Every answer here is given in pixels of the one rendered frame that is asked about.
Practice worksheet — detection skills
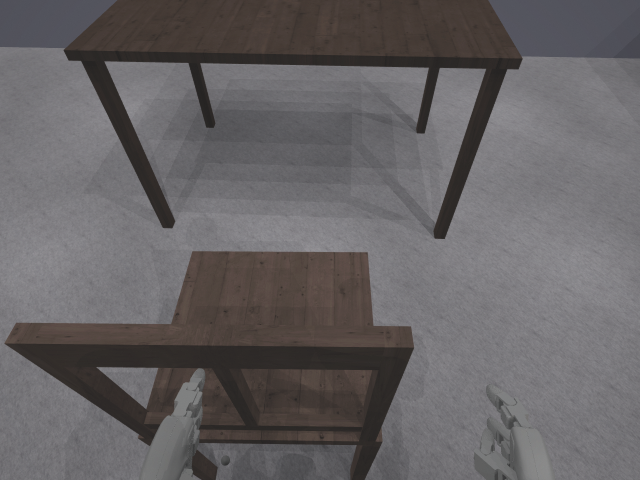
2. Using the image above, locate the right robot hand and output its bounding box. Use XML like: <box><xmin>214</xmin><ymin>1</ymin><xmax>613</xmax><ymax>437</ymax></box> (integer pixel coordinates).
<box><xmin>474</xmin><ymin>384</ymin><xmax>556</xmax><ymax>480</ymax></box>

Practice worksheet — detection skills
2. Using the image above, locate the left robot hand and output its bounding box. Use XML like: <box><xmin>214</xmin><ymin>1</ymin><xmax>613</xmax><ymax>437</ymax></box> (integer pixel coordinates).
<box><xmin>139</xmin><ymin>368</ymin><xmax>205</xmax><ymax>480</ymax></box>

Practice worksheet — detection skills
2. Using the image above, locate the chair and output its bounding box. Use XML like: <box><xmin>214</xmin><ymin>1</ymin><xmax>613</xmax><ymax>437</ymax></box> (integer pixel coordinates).
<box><xmin>4</xmin><ymin>251</ymin><xmax>414</xmax><ymax>480</ymax></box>

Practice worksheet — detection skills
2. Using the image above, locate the table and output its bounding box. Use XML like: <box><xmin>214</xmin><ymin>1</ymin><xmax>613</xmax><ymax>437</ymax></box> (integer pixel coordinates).
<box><xmin>64</xmin><ymin>0</ymin><xmax>523</xmax><ymax>239</ymax></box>

